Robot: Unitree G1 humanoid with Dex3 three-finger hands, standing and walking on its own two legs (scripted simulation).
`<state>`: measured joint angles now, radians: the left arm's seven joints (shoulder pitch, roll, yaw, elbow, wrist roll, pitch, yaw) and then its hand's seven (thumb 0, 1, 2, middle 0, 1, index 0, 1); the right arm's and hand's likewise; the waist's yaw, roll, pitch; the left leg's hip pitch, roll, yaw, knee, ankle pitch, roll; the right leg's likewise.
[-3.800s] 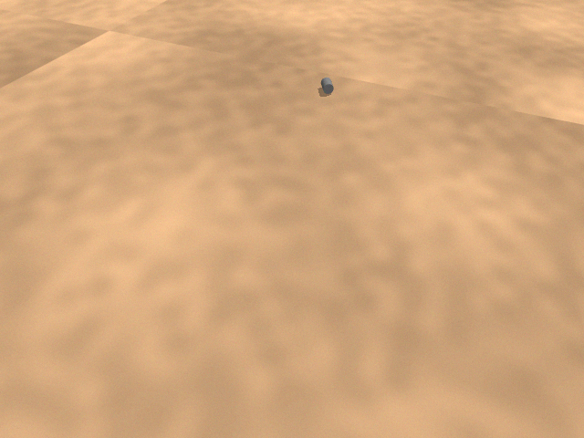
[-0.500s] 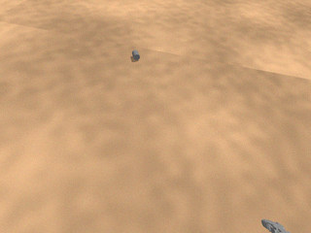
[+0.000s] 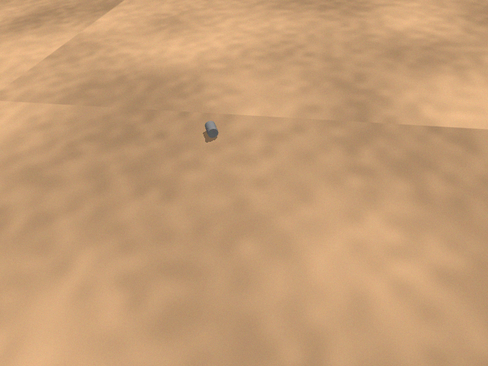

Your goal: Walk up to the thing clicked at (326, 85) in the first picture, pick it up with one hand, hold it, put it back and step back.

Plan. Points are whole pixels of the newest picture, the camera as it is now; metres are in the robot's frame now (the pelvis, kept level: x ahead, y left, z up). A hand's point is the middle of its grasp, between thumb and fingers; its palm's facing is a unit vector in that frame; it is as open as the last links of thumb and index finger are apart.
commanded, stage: walk up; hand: left
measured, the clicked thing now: (211, 129) +1.65 +0.33 -0.74
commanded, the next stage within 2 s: none
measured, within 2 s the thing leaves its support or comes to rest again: neither
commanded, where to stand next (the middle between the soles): +1.27 +0.09 m, yaw +0 degrees
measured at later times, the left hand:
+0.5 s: hand (117, 276) +0.35 +0.32 -0.15, palm faces -0.04 -0.94 -0.34, open 7.3 cm
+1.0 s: hand (156, 189) +0.59 +0.28 -0.12, palm faces +0.02 -0.92 -0.39, open 7.3 cm
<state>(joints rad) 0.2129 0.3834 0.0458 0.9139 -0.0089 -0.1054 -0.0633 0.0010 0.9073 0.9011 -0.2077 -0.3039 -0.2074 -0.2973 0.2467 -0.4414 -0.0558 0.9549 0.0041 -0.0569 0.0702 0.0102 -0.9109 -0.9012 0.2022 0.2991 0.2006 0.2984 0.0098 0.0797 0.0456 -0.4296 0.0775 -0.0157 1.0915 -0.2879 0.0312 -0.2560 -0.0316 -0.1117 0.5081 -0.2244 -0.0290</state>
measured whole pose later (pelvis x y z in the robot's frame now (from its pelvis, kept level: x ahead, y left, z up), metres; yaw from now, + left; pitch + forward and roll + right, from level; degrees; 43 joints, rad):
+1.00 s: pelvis +0.53 +0.00 +0.01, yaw +1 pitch -2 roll -1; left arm 0.28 0.38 0.05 0.90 0.00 -0.10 -0.05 0.00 0.90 0.90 -0.21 -0.30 -0.21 -0.30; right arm 0.25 -0.44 -0.07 0.93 -0.02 -0.04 0.08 0.01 -0.91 -0.90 0.20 0.30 0.20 0.30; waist 0.02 0.06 0.05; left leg -0.53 0.09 -0.02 0.86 -0.22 0.00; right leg -0.15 -0.02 -0.12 0.41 -0.22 -0.04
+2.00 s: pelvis +0.94 +0.06 +0.00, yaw +2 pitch -2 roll -2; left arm 0.31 0.42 0.05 0.87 0.01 -0.08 -0.05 0.00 0.90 0.90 -0.21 -0.30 -0.21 -0.30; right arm 0.27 -0.43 -0.07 0.91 -0.02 -0.04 0.09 0.01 -0.91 -0.90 0.20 0.30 0.20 0.30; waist 0.03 0.02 0.06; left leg -0.45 0.10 0.03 0.66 -0.23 0.01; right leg -0.18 -0.04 -0.09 0.51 -0.30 -0.01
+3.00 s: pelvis +1.20 +0.10 -0.02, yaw -1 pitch -3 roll -1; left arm 0.17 0.40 0.02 1.00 -0.01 -0.01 0.00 0.00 0.91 0.90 -0.21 -0.30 -0.21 -0.30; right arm 0.14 -0.36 0.00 0.97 0.00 -0.03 0.01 0.01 -0.91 -0.90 0.21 0.30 0.20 0.30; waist 0.01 -0.04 0.11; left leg -0.38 0.04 0.03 0.65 -0.23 0.00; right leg -0.27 -0.04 -0.01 0.66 -0.34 0.00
